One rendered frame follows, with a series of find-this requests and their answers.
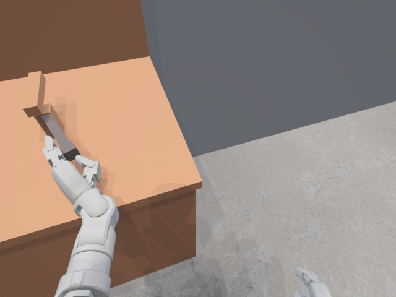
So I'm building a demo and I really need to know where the counter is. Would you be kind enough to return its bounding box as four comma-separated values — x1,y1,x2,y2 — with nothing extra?
0,0,202,297

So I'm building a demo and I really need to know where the left robot forearm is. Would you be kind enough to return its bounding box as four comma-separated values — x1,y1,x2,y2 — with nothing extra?
54,188,119,297

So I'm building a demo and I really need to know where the robot left hand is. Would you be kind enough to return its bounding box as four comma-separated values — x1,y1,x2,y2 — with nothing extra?
42,136,101,205

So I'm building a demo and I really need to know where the tap lever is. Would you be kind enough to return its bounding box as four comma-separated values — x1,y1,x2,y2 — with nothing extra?
41,114,80,161

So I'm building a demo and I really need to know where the robot right hand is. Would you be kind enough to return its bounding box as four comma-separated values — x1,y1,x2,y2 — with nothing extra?
294,267,332,297

